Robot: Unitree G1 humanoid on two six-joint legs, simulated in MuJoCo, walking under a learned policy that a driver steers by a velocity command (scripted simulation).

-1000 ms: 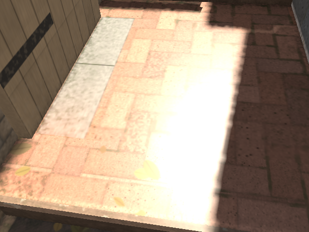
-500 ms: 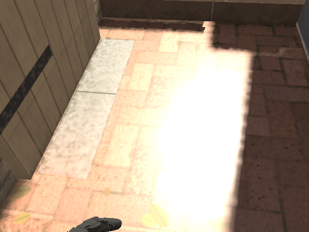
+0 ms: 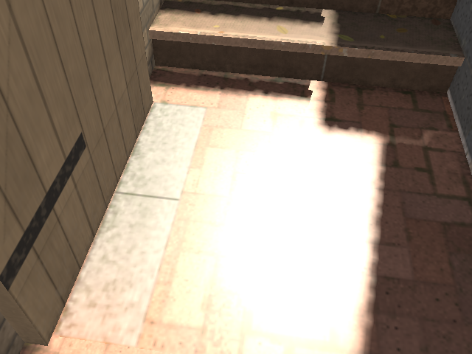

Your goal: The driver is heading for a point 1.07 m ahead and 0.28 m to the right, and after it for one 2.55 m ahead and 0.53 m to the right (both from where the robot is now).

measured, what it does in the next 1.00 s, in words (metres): climbs: right foot 0.18 m higher, then left foot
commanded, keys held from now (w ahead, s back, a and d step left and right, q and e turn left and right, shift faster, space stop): w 0.68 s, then w+e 0.32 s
